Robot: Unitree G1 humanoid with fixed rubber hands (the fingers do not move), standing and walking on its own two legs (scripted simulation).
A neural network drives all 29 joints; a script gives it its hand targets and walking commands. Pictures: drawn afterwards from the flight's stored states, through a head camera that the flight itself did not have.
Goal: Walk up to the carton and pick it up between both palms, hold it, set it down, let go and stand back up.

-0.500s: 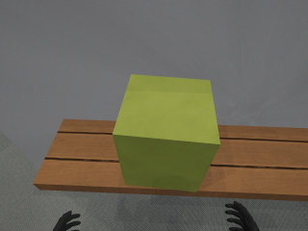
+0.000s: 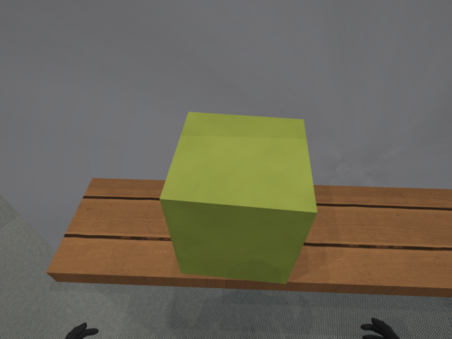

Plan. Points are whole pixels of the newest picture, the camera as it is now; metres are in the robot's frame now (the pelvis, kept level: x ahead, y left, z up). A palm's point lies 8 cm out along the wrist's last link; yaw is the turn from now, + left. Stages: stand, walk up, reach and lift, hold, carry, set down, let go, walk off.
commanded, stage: stand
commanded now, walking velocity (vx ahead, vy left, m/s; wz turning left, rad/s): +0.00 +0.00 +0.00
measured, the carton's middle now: (238, 200) +0.37 -0.03 +0.05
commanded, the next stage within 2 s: none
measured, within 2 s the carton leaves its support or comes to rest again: neither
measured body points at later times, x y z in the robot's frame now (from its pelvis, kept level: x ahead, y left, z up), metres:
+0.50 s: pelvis +0.00 +0.00 +0.00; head +0.01 +0.00 +0.45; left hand +0.13 +0.28 -0.09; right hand +0.12 -0.30 -0.09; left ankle -0.03 +0.11 -0.75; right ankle -0.01 -0.12 -0.75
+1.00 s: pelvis +0.00 +0.00 +0.00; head +0.00 +0.00 +0.45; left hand +0.12 +0.29 -0.10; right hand +0.11 -0.30 -0.09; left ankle -0.03 +0.11 -0.75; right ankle -0.01 -0.12 -0.75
